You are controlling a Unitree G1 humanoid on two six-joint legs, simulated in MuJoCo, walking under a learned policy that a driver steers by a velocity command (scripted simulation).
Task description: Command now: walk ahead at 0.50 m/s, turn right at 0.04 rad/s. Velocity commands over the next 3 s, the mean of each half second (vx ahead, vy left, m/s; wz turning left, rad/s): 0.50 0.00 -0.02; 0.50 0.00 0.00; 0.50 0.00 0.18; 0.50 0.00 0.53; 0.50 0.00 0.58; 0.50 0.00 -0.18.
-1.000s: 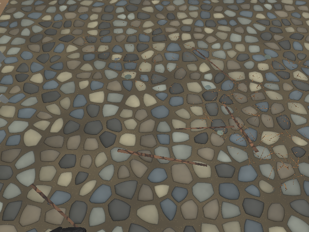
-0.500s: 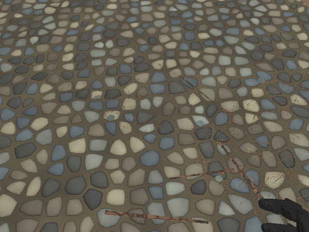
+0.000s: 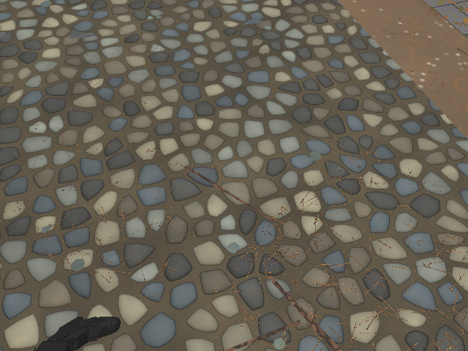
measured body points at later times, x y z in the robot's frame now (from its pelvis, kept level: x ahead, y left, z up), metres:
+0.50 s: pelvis +0.25 -0.02 +0.00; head +0.28 -0.02 +0.45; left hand +0.26 +0.26 -0.12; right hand +0.47 -0.25 -0.09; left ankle +0.43 +0.13 -0.70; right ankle +0.16 -0.13 -0.74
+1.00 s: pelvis +0.51 +0.02 +0.01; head +0.53 +0.03 +0.46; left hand +0.71 +0.27 -0.09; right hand +0.52 -0.25 -0.12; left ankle +0.43 +0.11 -0.74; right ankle +0.69 -0.15 -0.69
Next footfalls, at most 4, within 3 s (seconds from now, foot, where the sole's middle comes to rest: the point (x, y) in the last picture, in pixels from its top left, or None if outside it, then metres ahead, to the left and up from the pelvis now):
0.06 right None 0.20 -0.13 -0.78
0.60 left None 0.47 0.12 -0.78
1.14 right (250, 253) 0.77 -0.12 -0.78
1.70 left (163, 193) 1.03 0.15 -0.78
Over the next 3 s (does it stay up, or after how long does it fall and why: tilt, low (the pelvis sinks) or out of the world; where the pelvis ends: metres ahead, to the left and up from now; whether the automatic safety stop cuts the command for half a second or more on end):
stays up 1.47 0.39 0.01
